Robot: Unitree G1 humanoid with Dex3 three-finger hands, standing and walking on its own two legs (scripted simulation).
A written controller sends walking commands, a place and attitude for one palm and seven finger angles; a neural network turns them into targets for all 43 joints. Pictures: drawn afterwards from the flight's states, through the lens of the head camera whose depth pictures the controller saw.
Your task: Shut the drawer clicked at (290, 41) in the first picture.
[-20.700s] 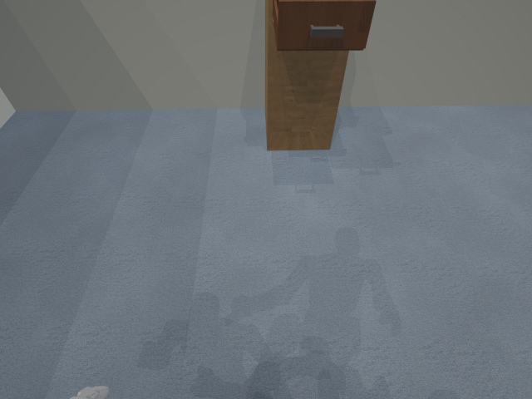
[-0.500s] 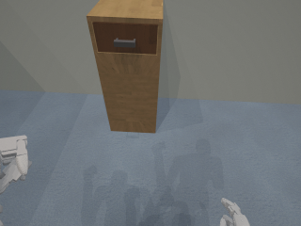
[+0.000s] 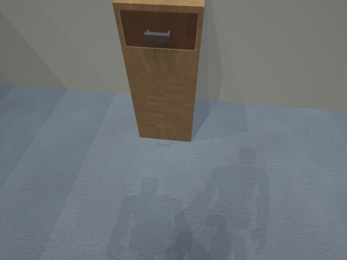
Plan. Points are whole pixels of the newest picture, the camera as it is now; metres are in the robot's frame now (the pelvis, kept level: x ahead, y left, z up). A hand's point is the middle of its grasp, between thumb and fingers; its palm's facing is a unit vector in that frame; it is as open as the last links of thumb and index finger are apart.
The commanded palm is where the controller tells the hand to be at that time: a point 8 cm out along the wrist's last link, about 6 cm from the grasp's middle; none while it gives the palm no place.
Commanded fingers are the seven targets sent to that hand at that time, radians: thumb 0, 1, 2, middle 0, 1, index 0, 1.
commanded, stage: let the arm hang, fingers relaxed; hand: left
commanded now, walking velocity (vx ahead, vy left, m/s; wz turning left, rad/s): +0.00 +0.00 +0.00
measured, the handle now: (157, 34) +0.98 +0.13 +0.04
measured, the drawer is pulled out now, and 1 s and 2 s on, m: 0.00 0.00 0.00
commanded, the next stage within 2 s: look to check the result in 0.60 s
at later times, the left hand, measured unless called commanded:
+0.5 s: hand out of the picture +0.04 +0.19 -0.17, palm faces +0.01 -0.98 -0.22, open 7.3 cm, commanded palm none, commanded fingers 0.00 0.90 0.90 -0.20 -0.30 -0.20 -0.30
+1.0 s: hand out of the picture +0.05 +0.22 -0.16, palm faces -0.02 -0.96 -0.28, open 7.3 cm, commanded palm none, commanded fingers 0.00 0.90 0.90 -0.20 -0.30 -0.20 -0.30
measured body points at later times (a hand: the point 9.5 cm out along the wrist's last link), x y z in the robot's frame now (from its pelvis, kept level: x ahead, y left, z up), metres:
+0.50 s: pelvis +0.00 +0.01 +0.00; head +0.00 +0.00 +0.45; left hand +0.04 +0.24 -0.15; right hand +0.00 -0.20 -0.16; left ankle +0.02 +0.11 -0.74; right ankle +0.03 -0.09 -0.74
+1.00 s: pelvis +0.01 +0.01 +0.00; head +0.03 +0.00 +0.45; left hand +0.06 +0.27 -0.14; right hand +0.03 -0.24 -0.16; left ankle +0.02 +0.11 -0.74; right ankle +0.03 -0.09 -0.74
